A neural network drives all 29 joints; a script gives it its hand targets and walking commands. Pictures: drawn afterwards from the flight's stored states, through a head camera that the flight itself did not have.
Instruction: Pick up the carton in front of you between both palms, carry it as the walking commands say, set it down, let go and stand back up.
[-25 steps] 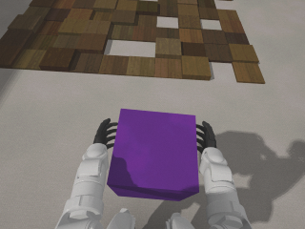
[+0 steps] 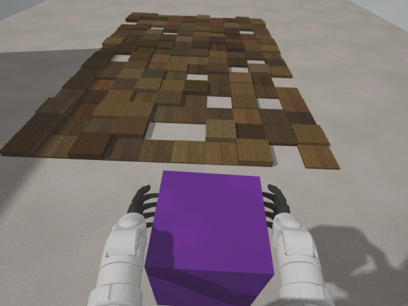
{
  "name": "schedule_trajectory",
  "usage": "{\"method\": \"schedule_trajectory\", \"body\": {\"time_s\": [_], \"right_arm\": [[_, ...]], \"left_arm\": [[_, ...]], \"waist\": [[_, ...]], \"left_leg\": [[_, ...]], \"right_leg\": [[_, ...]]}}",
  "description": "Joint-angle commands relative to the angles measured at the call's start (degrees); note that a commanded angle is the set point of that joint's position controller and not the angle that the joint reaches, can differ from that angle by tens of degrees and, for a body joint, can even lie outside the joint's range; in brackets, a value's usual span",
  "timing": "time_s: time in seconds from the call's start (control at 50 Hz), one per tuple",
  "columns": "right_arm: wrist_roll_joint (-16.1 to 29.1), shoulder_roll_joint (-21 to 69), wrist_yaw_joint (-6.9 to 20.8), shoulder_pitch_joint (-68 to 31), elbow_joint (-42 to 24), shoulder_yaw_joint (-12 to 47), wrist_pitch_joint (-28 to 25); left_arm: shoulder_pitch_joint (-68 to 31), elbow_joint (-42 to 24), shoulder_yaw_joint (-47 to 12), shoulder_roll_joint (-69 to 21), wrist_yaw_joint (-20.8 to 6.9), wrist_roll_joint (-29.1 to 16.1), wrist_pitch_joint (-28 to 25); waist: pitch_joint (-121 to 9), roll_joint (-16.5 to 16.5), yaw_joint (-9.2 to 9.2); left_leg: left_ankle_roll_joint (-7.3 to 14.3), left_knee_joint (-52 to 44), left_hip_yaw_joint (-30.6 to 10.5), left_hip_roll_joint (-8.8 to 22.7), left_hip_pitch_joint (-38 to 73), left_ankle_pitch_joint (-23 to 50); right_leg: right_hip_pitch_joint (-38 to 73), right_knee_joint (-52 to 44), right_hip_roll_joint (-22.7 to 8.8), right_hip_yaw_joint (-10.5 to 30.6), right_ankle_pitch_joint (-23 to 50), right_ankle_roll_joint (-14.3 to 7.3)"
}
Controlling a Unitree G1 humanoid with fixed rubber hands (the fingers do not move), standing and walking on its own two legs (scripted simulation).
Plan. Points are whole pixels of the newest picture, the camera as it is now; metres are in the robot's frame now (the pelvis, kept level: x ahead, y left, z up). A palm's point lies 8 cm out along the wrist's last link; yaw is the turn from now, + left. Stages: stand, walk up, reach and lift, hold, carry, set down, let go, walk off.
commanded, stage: reach and lift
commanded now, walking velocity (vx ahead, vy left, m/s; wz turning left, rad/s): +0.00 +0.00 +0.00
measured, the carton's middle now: (206, 242) +0.28 +0.00 -0.05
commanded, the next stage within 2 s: hold in 0.88 s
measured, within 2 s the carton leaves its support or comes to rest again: neither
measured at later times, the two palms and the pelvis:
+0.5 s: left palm (134, 214) +0.30 +0.15 +0.03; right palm (280, 215) +0.30 -0.15 +0.04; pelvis +0.00 +0.00 +0.00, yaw +0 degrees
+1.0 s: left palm (134, 211) +0.29 +0.15 +0.05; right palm (284, 211) +0.30 -0.15 +0.06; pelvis +0.01 +0.00 +0.01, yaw +0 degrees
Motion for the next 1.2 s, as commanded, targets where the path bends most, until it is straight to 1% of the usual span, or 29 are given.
{"method": "schedule_trajectory", "body": {"time_s": [0.0,0.08,0.18,0.32,0.46,0.56,0.68,0.84,0.88,0.94,0.96,1.02,1.08,1.18], "right_arm": [[9.96,54.85,14.60,-25.32,4.78,27.32,0.84],[10.15,55.85,14.93,-29.41,4.20,27.65,0.46],[9.92,55.55,14.94,-30.48,4.04,27.75,0.52],[10.08,54.26,14.80,-28.51,2.43,28.19,1.09],[10.89,53.31,14.69,-24.92,-0.40,29.25,2.01],[11.52,52.84,14.54,-22.49,-2.53,30.03,2.81],[12.21,52.69,14.34,-20.83,-4.75,31.00,3.75],[12.76,52.81,14.07,-20.66,-6.29,31.70,4.90],[13.39,53.20,13.92,-20.74,-7.70,32.83,5.25],[15.00,53.27,13.48,-19.77,-11.46,35.52,6.64],[15.12,52.75,13.32,-19.13,-11.98,35.57,7.35],[14.12,50.63,13.09,-17.99,-11.07,33.64,9.14],[13.45,50.23,13.48,-19.80,-9.75,32.27,9.57],[13.92,51.48,14.10,-23.98,-9.52,32.71,9.04]], "left_arm": [[-30.02,0.93,-27.04,-52.45,-13.91,-10.61,-0.88],[-34.19,0.23,-27.48,-53.67,-14.34,-10.86,-1.14],[-35.32,0.02,-27.92,-53.81,-14.35,-10.79,-0.94],[-32.86,-1.45,-28.51,-53.39,-13.82,-10.86,-0.13],[-28.88,-4.03,-29.40,-53.23,-13.41,-11.72,0.84],[-26.48,-6.12,-30.16,-52.82,-13.19,-12.38,1.61],[-24.99,-8.36,-31.00,-52.34,-13.08,-13.06,2.46],[-25.02,-9.82,-31.39,-51.65,-13.19,-13.40,3.50],[-25.35,-11.04,-32.68,-51.89,-13.30,-14.14,3.79],[-24.88,-14.66,-35.68,-52.14,-13.17,-15.99,5.02],[-24.29,-15.19,-35.73,-51.66,-13.00,-16.05,5.69],[-22.82,-14.20,-33.54,-49.48,-12.55,-14.67,7.40],[-24.01,-12.63,-31.77,-49.01,-12.67,-13.65,7.85],[-27.88,-12.25,-32.06,-50.64,-13.15,-14.02,7.47]], "waist": [[-5.05,-0.07,0.24],[-7.91,0.08,0.12],[-9.35,0.21,-0.03],[-10.00,0.67,0.12],[-10.50,0.73,0.13],[-10.31,0.70,0.11],[-9.83,0.55,0.12],[-9.06,0.23,0.23],[-9.75,0.09,-0.06],[-11.61,-0.07,-0.63],[-11.23,-0.05,-0.66],[-6.55,0.08,-0.42],[-3.49,0.04,-0.11],[-5.32,0.17,-0.05]], "left_leg": [[1.11,-4.33,0.48,-3.09,5.28,0.20],[1.13,-3.72,0.55,-3.02,6.50,0.30],[0.85,-4.00,0.66,-3.07,7.81,0.72],[0.32,-5.04,0.58,-3.18,10.09,4.74],[-0.07,-5.87,0.30,-3.23,12.18,10.49],[-0.24,-6.43,0.13,-3.32,13.18,13.33],[-0.22,-6.86,-0.03,-3.47,13.81,14.76],[-0.02,-7.17,-0.03,-3.68,13.79,13.65],[-0.02,-7.18,-0.05,-3.75,14.24,14.05],[-0.07,-7.45,-0.40,-3.83,15.74,16.61],[-0.05,-7.74,-0.46,-3.81,15.82,16.64],[0.05,-8.90,-0.18,-3.70,14.21,12.13],[0.23,-9.34,0.22,-3.51,12.77,7.26],[0.36,-8.53,0.30,-3.32,13.08,5.84]], "right_leg": [[-2.18,-6.46,2.22,-0.10,1.14,-0.53],[-1.20,-5.98,2.22,-0.21,1.01,-0.57],[-0.14,-6.12,2.44,-0.40,1.30,-0.47],[1.75,-6.69,2.85,-0.54,4.99,-0.36],[3.92,-7.38,3.20,-0.43,10.08,-0.01],[5.18,-7.94,3.30,-0.28,12.76,0.23],[6.09,-8.39,3.29,-0.05,14.39,0.45],[6.67,-8.84,3.13,0.17,14.24,0.59],[7.30,-9.00,3.06,0.25,15.08,0.66],[9.18,-9.39,2.97,0.43,18.35,0.83],[9.47,-9.61,2.92,0.46,18.47,0.83],[8.51,-10.58,2.77,0.30,13.83,0.69],[6.89,-11.03,2.60,-0.03,8.89,0.54],[6.20,-10.42,2.57,-0.27,7.07,0.39]]}}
